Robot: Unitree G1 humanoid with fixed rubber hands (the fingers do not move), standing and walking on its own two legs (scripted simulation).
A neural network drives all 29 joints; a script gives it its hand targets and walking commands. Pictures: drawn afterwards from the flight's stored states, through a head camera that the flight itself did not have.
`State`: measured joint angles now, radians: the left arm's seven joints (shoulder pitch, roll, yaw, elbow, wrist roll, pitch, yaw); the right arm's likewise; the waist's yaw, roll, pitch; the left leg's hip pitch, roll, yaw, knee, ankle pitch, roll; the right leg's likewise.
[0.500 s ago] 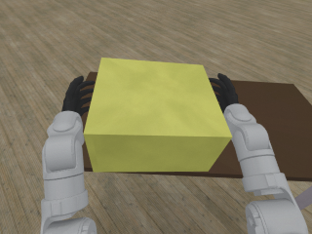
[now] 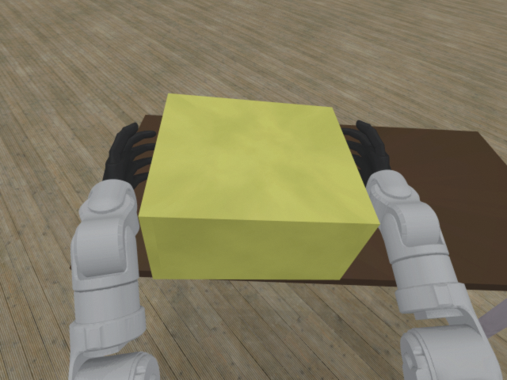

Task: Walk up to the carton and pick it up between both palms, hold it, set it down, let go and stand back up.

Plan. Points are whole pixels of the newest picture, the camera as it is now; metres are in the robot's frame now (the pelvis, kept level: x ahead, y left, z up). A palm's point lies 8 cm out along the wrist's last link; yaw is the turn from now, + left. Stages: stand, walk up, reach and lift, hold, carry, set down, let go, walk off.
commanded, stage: hold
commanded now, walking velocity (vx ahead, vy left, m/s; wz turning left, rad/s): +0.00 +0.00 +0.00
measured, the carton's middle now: (251, 184) +0.36 +0.01 +0.15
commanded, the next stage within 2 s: none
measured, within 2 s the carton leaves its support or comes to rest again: neither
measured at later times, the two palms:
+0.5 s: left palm (114, 179) +0.33 +0.20 +0.18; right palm (368, 164) +0.37 -0.16 +0.18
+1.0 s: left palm (115, 183) +0.32 +0.20 +0.18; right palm (368, 167) +0.37 -0.16 +0.18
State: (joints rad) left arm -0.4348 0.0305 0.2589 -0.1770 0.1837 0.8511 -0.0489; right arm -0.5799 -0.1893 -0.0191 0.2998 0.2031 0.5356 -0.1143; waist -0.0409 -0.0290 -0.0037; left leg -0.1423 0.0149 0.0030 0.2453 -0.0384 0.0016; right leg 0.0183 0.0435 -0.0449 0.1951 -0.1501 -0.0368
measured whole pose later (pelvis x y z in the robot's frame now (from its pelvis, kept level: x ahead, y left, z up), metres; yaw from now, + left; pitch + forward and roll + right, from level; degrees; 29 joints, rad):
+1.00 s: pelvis +0.00 +0.00 +0.00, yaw +0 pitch -4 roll -1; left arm -0.42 0.03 0.27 -0.21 0.19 0.86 -0.05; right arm -0.59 -0.18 -0.01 0.29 0.21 0.55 -0.12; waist -0.02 -0.03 -0.01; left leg -0.14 0.02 0.00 0.24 -0.04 0.00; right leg 0.02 0.05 -0.05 0.19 -0.15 -0.04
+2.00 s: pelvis +0.00 +0.00 +0.00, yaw +0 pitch -3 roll -1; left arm -0.52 0.05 0.28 -0.02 0.19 0.75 -0.08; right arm -0.62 -0.14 -0.09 0.38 0.14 0.48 -0.10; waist -0.05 -0.04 -0.01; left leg -0.16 0.01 0.00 0.25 -0.04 0.00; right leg 0.00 0.04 -0.05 0.21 -0.15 -0.04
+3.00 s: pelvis +0.00 +0.00 +0.00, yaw -1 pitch -3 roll -1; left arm -0.47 0.05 0.25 -0.05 0.18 0.72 -0.06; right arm -0.59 -0.15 -0.06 0.39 0.16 0.43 -0.11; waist -0.04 -0.05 0.00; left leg -0.15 0.02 0.00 0.25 -0.04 0.00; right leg -0.01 0.04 -0.05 0.21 -0.15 -0.04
